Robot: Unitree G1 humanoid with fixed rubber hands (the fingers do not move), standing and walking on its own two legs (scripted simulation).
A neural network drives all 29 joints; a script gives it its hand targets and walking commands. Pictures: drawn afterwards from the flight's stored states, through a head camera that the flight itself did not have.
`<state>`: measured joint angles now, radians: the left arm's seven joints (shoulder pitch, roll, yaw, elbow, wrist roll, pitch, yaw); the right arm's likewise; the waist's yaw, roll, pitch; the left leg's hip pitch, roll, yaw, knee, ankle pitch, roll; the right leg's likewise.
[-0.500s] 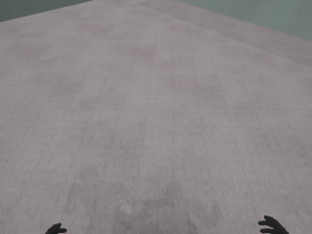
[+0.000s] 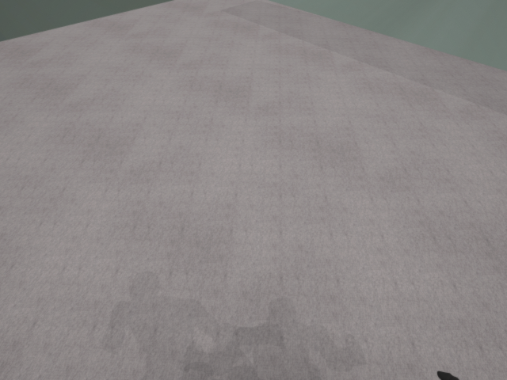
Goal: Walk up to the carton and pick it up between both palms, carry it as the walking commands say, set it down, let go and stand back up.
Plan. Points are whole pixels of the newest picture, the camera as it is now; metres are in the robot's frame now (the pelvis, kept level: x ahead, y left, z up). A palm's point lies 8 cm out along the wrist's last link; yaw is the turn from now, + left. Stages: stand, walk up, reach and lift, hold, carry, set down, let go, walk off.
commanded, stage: stand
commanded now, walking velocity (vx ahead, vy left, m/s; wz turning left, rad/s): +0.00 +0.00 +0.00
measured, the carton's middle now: out of the picture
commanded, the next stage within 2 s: walk up in 0.10 s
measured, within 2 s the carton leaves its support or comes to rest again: neither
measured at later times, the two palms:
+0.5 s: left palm out of the picture +0.06 +0.29 -0.12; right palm out of the picture +0.11 -0.29 -0.13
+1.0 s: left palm out of the picture -0.04 +0.29 -0.13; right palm out of the picture +0.17 -0.21 -0.11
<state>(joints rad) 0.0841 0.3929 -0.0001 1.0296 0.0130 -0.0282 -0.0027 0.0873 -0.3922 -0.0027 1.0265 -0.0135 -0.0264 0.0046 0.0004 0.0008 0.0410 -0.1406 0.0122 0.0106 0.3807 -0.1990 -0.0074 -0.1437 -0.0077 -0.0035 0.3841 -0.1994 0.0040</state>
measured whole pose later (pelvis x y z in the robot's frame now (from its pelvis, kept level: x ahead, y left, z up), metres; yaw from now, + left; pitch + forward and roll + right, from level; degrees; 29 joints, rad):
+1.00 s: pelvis -0.03 +0.01 +0.00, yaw +23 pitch +1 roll -1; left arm 0.14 0.29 0.05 0.90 0.02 0.05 0.02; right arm 0.14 -0.26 -0.07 0.88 -0.02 0.05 0.01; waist -0.02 -0.02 0.09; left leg -0.25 -0.02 -0.04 0.42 -0.18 0.03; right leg -0.42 -0.07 0.00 0.84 -0.40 0.07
